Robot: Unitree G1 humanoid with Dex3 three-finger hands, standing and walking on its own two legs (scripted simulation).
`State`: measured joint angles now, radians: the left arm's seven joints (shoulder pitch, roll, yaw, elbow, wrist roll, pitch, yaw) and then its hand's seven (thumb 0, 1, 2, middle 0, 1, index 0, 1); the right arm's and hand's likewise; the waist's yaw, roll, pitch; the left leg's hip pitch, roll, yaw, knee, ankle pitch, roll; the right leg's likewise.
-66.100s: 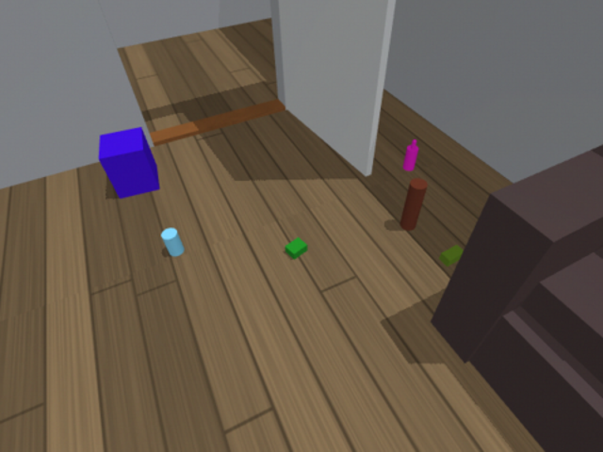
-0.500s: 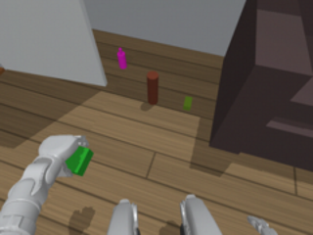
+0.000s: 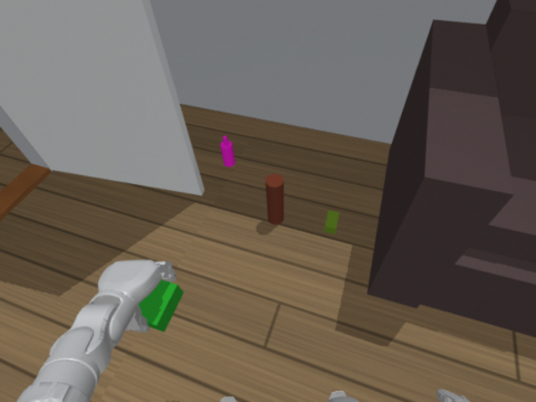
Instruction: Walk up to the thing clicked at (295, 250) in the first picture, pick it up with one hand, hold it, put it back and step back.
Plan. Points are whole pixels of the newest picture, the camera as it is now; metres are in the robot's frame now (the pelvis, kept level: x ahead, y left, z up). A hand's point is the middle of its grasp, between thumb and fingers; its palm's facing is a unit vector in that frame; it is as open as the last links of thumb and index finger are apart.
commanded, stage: lift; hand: left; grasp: from above
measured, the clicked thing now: (156, 303) +0.34 +0.22 -0.11
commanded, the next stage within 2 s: hold in 0.02 s
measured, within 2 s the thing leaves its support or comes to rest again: neither
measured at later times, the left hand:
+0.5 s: hand (135, 283) +0.34 +0.22 -0.01, palm faces -0.48 +0.01 -0.88, open 9.7 cm
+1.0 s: hand (136, 283) +0.33 +0.21 +0.01, palm faces -0.48 +0.01 -0.88, open 9.7 cm
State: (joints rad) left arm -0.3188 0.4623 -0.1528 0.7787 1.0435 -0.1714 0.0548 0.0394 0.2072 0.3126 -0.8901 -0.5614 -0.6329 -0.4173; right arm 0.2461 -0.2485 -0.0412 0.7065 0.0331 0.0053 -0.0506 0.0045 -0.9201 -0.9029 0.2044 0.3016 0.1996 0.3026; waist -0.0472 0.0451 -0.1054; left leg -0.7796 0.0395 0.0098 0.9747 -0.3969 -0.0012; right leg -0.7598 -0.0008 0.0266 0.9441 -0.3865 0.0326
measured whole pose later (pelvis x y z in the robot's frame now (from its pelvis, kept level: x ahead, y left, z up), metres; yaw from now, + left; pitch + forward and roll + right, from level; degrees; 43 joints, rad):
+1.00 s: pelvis +0.03 +0.00 +0.04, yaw +0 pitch +5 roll +0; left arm -0.23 0.46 -0.18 0.60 1.01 -0.18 -0.09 0.03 0.21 0.30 -0.90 -0.55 -0.66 -0.37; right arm 0.21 -0.25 -0.04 0.67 0.04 0.08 -0.08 0.01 -0.91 -0.90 0.20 0.30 0.20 0.30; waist -0.01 0.05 -0.06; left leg -0.45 0.03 0.04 0.69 -0.32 -0.01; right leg -0.46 -0.02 0.04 0.69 -0.32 0.03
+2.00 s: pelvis +0.02 +0.00 +0.05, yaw -1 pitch +1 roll +0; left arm -0.22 0.46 -0.19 0.56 0.99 -0.20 -0.10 0.02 0.20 0.31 -0.91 -0.54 -0.66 -0.37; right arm 0.16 -0.25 -0.02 0.68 0.06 0.09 -0.11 0.01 -0.91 -0.90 0.20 0.30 0.20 0.30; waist 0.01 0.05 -0.01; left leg -0.32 0.02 0.04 0.54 -0.25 0.00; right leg -0.33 -0.02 0.05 0.55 -0.25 0.03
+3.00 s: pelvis -0.03 +0.01 -0.16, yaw -1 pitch +32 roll -4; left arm -0.70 0.55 -0.04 1.16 1.27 -0.27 0.30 -0.02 0.18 0.40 -0.87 -0.60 -0.60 -0.45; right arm 0.23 -0.26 -0.08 0.73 -0.05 0.06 0.01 0.00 -0.92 -0.90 0.20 0.30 0.20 0.30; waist -0.13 0.05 -0.20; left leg -1.64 0.03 -0.03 1.68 -0.60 0.01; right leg -1.59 0.00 0.01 1.63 -0.60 0.05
